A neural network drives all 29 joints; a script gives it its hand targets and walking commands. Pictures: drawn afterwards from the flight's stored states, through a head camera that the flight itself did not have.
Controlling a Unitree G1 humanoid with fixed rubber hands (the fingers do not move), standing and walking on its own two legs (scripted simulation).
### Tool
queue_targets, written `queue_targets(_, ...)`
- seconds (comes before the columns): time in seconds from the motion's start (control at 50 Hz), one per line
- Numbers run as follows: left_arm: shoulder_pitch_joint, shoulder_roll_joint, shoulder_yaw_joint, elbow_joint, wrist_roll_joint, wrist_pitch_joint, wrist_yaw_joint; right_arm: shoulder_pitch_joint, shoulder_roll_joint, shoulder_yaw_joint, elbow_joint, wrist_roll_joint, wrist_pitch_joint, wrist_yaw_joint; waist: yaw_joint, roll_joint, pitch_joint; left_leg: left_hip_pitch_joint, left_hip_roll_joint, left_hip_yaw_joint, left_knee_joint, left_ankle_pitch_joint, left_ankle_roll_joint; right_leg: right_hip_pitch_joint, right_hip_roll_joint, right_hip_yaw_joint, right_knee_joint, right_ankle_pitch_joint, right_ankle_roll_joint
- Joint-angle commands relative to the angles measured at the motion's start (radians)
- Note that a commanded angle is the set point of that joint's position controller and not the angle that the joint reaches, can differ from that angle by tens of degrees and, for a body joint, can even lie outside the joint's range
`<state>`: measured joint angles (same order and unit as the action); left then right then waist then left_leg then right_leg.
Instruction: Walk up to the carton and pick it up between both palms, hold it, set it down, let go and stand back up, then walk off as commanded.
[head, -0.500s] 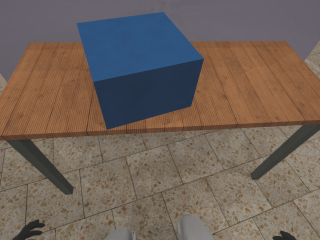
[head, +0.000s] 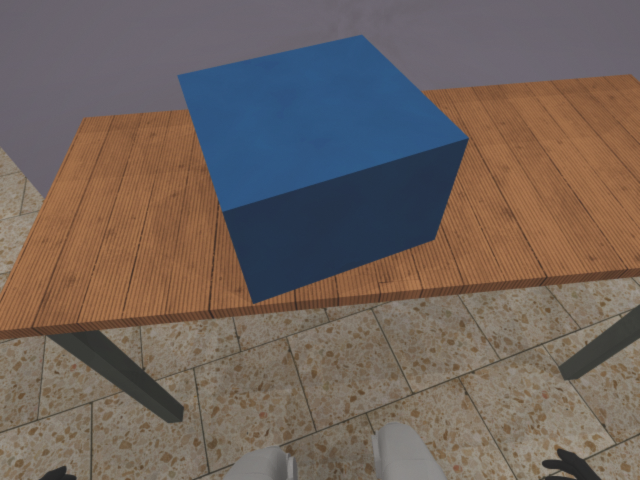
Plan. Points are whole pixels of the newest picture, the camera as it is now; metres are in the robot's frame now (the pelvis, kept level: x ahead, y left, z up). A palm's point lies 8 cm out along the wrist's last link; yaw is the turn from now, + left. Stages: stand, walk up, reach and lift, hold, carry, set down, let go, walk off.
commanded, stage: walk up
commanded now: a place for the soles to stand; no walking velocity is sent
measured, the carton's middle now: (311, 160) +0.54 +0.01 +0.07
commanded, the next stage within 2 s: none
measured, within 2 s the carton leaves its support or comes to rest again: neither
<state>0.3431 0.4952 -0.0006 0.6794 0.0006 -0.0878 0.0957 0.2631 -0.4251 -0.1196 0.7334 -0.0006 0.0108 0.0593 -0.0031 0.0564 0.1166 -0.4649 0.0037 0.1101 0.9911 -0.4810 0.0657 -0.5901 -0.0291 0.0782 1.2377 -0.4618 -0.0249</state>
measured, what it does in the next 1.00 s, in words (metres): steps on the spot: right foot, then left foot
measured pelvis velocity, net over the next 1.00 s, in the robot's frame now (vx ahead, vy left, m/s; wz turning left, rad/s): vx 0.08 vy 0.00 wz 0.01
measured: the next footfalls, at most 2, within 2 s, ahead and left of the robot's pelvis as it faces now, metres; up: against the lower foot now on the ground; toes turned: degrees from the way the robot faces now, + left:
right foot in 0.18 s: +0.15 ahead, -0.16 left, +0.00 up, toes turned +1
left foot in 0.42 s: +0.14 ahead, +0.12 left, +0.00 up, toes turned +3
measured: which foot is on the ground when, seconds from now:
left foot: down 0.00-0.20, up 0.22-0.40, down 0.42-1.00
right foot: up 0.00-0.16, down 0.18-0.42, up 0.44-0.66, down 0.68-1.00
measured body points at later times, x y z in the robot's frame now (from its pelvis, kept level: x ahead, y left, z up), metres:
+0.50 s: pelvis +0.06 +0.02 -0.01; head +0.11 +0.01 +0.44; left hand +0.14 +0.36 -0.08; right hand +0.18 -0.30 -0.11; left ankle +0.11 +0.11 -0.68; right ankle +0.11 -0.15 -0.66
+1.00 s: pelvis +0.08 +0.00 +0.00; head +0.12 -0.01 +0.44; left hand +0.21 +0.33 -0.07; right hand +0.21 -0.32 -0.11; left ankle +0.10 +0.11 -0.68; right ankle +0.12 -0.15 -0.68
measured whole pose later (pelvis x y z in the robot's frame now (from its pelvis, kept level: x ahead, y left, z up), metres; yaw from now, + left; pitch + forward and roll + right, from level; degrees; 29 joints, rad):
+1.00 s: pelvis +0.08 +0.00 +0.00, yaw +1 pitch -1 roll +0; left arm 0.23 0.45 0.00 0.68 0.00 -0.07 0.09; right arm 0.19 -0.43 -0.08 0.74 0.00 0.00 0.02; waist 0.00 0.03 0.12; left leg -0.49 0.02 0.05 1.01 -0.50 0.02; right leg -0.51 -0.02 0.07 1.00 -0.45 0.02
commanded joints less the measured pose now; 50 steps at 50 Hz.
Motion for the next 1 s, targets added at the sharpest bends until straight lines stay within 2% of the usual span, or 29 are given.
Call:
queue_targets(0.0, 0.045, 0.238, 0.107, 0.075, 0.003, 0.001, -0.004, 0.084, -0.270, -0.062, -0.057, -0.034, -0.043, -0.029, -0.056, 0.046, 0.015, 0.234, 0.254, -0.529, -0.579, 0.079, 0.017, -0.248, -0.042, -0.041, -0.078, 0.015, -0.003)
queue_targets(0.1, 0.026, 0.193, 0.090, 0.061, -0.002, -0.015, 0.001, 0.118, -0.255, -0.058, -0.071, -0.044, -0.041, -0.035, -0.067, 0.158, -0.102, 0.340, 0.234, -0.361, -0.384, 0.775, 0.057, -0.099, -0.022, -0.158, -0.275, -0.006, -0.009)
queue_targets(0.14, 0.124, 0.182, 0.088, 0.094, -0.005, -0.025, 0.010, 0.041, -0.229, -0.045, -0.103, -0.046, -0.027, -0.036, -0.006, 0.145, -0.147, 0.169, 0.171, -0.216, -0.209, 0.830, 0.045, 0.161, 0.004, -0.179, -0.454, 0.118, -0.031)
queue_targets(0.16, 0.233, 0.209, 0.103, 0.131, 0.009, -0.036, 0.015, -0.045, -0.204, -0.030, -0.131, -0.030, -0.024, -0.033, 0.082, 0.025, -0.191, -0.021, 0.152, -0.165, -0.040, 0.753, 0.008, 0.401, 0.030, -0.148, -0.546, 0.218, -0.068)
queue_targets(0.18, 0.335, 0.294, 0.130, 0.142, 0.029, -0.041, 0.031, -0.070, -0.154, -0.013, -0.170, -0.028, -0.027, -0.034, 0.131, -0.137, -0.243, -0.258, 0.092, -0.113, 0.195, 0.552, -0.042, 0.588, -0.128, 0.169, -0.594, 0.220, -0.153)
queue_targets(0.2, 0.317, 0.390, 0.154, 0.113, 0.017, -0.033, 0.029, -0.064, -0.134, -0.007, -0.189, -0.019, -0.023, -0.040, 0.125, -0.349, -0.293, -0.415, -0.047, -0.096, 0.389, -0.015, -0.088, 0.630, -0.371, 0.666, -0.721, 0.327, -0.305)
queue_targets(0.22, 0.204, 0.385, 0.147, 0.071, 0.004, -0.026, 0.022, -0.113, -0.203, -0.014, -0.175, -0.028, -0.005, -0.049, 0.107, -0.190, -0.247, -0.416, -0.006, -0.209, 0.422, -0.209, -0.069, 0.549, -0.421, 0.740, -0.752, 0.257, -0.359)
queue_targets(0.26, 0.121, 0.332, 0.135, 0.053, 0.006, -0.021, 0.035, -0.092, -0.224, -0.023, -0.146, -0.039, -0.001, -0.041, 0.053, -0.114, -0.130, -0.428, 0.061, -0.210, 0.378, -0.155, -0.059, 0.445, -0.361, 0.602, -0.689, 0.258, -0.347)
queue_targets(0.3, 0.046, 0.297, 0.123, 0.037, 0.027, -0.021, 0.027, -0.042, -0.206, -0.026, -0.096, -0.032, -0.007, -0.030, 0.003, -0.195, -0.085, -0.252, 0.079, -0.162, 0.192, -0.155, -0.039, 0.229, -0.250, 0.401, -0.640, 0.295, -0.266)
queue_targets(0.36, -0.056, 0.306, 0.119, 0.008, 0.031, -0.007, 0.010, 0.095, -0.207, -0.046, -0.022, -0.022, -0.019, -0.024, -0.088, -0.262, -0.149, 0.110, 0.041, -0.131, -0.123, 0.036, -0.024, 0.001, -0.208, 0.296, -0.551, 0.245, -0.228)
queue_targets(0.38, -0.084, 0.235, 0.096, -0.006, 0.024, 0.004, 0.000, 0.175, -0.218, -0.054, 0.027, -0.029, -0.032, -0.032, -0.129, -0.219, -0.185, 0.307, 0.012, -0.156, -0.274, 0.058, -0.014, -0.126, -0.123, 0.146, -0.383, 0.199, -0.152)
queue_targets(0.4, -0.039, 0.116, 0.056, 0.008, 0.012, 0.018, 0.002, 0.177, -0.297, -0.071, 0.020, -0.054, -0.036, -0.045, -0.133, 0.070, -0.156, 0.342, 0.169, -0.434, -0.504, -0.091, 0.011, -0.282, 0.022, -0.028, -0.069, 0.001, -0.059)
queue_targets(0.42, -0.030, 0.117, 0.055, 0.004, 0.013, 0.027, 0.011, 0.086, -0.378, -0.080, -0.033, -0.040, -0.034, -0.050, -0.101, 0.103, -0.130, 0.227, 0.382, -0.770, -0.667, -0.131, 0.041, -0.327, 0.063, -0.027, -0.022, -0.158, -0.010)
queue_targets(0.44, -0.054, 0.188, 0.077, 0.015, 0.009, 0.029, 0.015, 0.014, -0.389, -0.073, -0.038, -0.023, -0.034, -0.052, -0.086, 0.023, -0.103, 0.172, 0.366, -0.805, -0.701, -0.119, 0.047, -0.249, 0.032, 0.057, 0.008, -0.132, -0.021)
queue_targets(0.48, -0.028, 0.199, 0.090, 0.050, 0.003, 0.032, 0.004, -0.026, -0.310, -0.046, -0.019, -0.029, -0.042, -0.065, -0.040, -0.006, -0.021, 0.167, 0.291, -0.670, -0.590, -0.005, -0.017, -0.235, 0.001, 0.025, -0.036, -0.066, -0.018)
queue_targets(0.52, 0.019, 0.197, 0.088, 0.069, -0.003, 0.031, -0.005, -0.031, -0.272, -0.033, -0.022, -0.032, -0.044, -0.068, -0.029, 0.108, -0.059, 0.209, 0.259, -0.557, -0.519, 0.167, 0.004, -0.185, -0.017, -0.013, -0.114, -0.069, -0.005)
queue_targets(0.58, 0.006, 0.180, 0.089, 0.061, -0.001, 0.021, -0.010, -0.026, -0.271, -0.030, -0.032, -0.036, -0.045, -0.063, -0.026, 0.141, -0.135, 0.237, 0.280, -0.496, -0.433, 0.451, 0.085, -0.098, -0.027, -0.083, -0.182, -0.078, -0.003)
queue_targets(0.66, 0.045, 0.173, 0.088, 0.084, 0.006, -0.010, -0.007, -0.104, -0.233, -0.010, -0.059, -0.022, -0.032, -0.055, 0.032, 0.093, -0.174, 0.040, 0.204, -0.300, -0.254, 0.543, 0.078, 0.250, -0.023, -0.090, -0.507, 0.135, -0.038)
queue_targets(0.68, 0.068, 0.224, 0.099, 0.094, 0.022, -0.019, -0.001, -0.126, -0.206, 0.003, -0.067, -0.025, -0.028, -0.051, 0.042, 0.001, -0.176, -0.062, 0.155, -0.227, -0.133, 0.418, 0.037, 0.337, -0.055, 0.045, -0.581, 0.241, -0.064)
queue_targets(0.7, 0.068, 0.301, 0.123, 0.080, 0.025, -0.026, -0.003, -0.127, -0.165, 0.011, -0.094, -0.011, -0.022, -0.049, 0.037, -0.197, -0.222, -0.149, 0.045, -0.139, 0.077, 0.200, -0.029, 0.364, -0.235, 0.381, -0.653, 0.338, -0.170)
queue_targets(0.72, 0.062, 0.330, 0.128, 0.073, 0.017, -0.020, -0.005, -0.146, -0.188, 0.003, -0.098, -0.016, -0.011, -0.053, 0.045, -0.215, -0.220, -0.184, 0.002, -0.128, 0.110, -0.100, -0.045, 0.360, -0.321, 0.574, -0.717, 0.314, -0.249)
queue_targets(0.74, 0.008, 0.343, 0.129, 0.067, 0.019, -0.017, -0.001, -0.151, -0.220, -0.007, -0.089, -0.024, -0.009, -0.051, 0.038, -0.176, -0.181, -0.191, 0.014, -0.160, 0.145, -0.161, -0.047, 0.340, -0.342, 0.580, -0.692, 0.326, -0.294)
queue_targets(0.78, -0.031, 0.314, 0.121, 0.058, 0.021, -0.013, 0.004, -0.121, -0.221, -0.011, -0.065, -0.022, -0.021, -0.047, -0.002, -0.155, -0.140, -0.135, 0.039, -0.154, 0.007, -0.065, -0.030, 0.284, -0.284, 0.470, -0.586, 0.481, -0.278)
queue_targets(0.82, -0.086, 0.242, 0.095, 0.046, 0.014, -0.006, -0.003, -0.020, -0.221, -0.029, -0.028, -0.031, -0.039, -0.045, -0.057, -0.154, -0.179, 0.090, 0.070, -0.199, -0.182, 0.264, 0.013, 0.138, -0.163, 0.256, -0.460, 0.468, -0.158)
queue_targets(0.86, -0.146, 0.151, 0.072, 0.014, 0.000, 0.004, -0.006, 0.023, -0.307, -0.045, -0.017, -0.031, -0.049, -0.043, -0.090, 0.042, -0.201, 0.261, 0.280, -0.534, -0.424, 0.347, 0.130, -0.096, 0.016, -0.069, -0.181, 0.101, -0.029)
queue_targets(0.88, -0.167, 0.159, 0.074, 0.016, 0.002, 0.009, 0.002, 0.030, -0.311, -0.046, -0.009, -0.033, -0.049, -0.045, -0.095, 0.059, -0.170, 0.275, 0.358, -0.606, -0.454, 0.483, 0.175, -0.136, 0.022, -0.067, -0.136, -0.188, -0.012)
queue_targets(0.9, -0.151, 0.168, 0.075, 0.020, 0.000, 0.007, 0.000, -0.007, -0.314, -0.043, -0.015, -0.030, -0.047, -0.047, -0.073, 0.034, -0.173, 0.264, 0.345, -0.615, -0.435, 0.491, 0.192, -0.110, 0.002, -0.066, -0.134, -0.194, -0.013)
queue_targets(0.96, -0.006, 0.180, 0.086, 0.073, 0.005, -0.013, -0.013, -0.158, -0.269, -0.017, -0.059, -0.029, -0.035, -0.049, 0.024, 0.034, -0.150, 0.024, 0.241, -0.387, -0.320, 0.410, 0.144, 0.203, -0.021, -0.088, -0.423, 0.097, -0.033)
queue_targets(0.98, 0.037, 0.207, 0.097, 0.088, 0.018, -0.022, -0.010, -0.196, -0.218, -0.006, -0.080, -0.024, -0.026, -0.044, 0.050, -0.057, -0.165, -0.119, 0.149, -0.274, -0.193, 0.335, 0.071, 0.314, -0.063, 0.062, -0.509, 0.193, -0.066)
